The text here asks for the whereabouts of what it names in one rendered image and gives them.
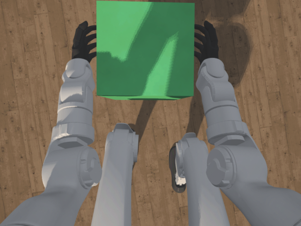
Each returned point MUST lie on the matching carton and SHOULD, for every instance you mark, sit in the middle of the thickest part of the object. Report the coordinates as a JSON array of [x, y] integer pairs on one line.
[[144, 50]]

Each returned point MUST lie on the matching robot left upper arm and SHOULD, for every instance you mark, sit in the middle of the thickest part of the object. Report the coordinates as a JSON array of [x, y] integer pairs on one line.
[[68, 175]]

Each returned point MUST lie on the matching robot left forearm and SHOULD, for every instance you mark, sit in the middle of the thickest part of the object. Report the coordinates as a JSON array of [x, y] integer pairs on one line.
[[75, 108]]

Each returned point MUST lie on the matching robot right forearm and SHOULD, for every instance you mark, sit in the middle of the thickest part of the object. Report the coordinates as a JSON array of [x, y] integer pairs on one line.
[[225, 126]]

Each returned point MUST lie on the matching right robot shin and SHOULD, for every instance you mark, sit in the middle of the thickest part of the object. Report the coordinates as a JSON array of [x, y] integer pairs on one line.
[[180, 176]]

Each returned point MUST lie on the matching robot right upper arm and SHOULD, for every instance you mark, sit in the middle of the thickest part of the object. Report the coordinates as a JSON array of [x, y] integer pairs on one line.
[[241, 174]]

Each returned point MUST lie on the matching right robot thigh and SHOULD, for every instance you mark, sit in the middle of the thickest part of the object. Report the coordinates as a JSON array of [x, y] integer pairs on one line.
[[205, 203]]

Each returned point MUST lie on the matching robot left hand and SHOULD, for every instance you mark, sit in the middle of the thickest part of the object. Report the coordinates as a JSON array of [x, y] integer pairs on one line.
[[80, 48]]

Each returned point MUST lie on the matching robot right hand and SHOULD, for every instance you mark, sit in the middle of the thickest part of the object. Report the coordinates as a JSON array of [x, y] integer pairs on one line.
[[210, 48]]

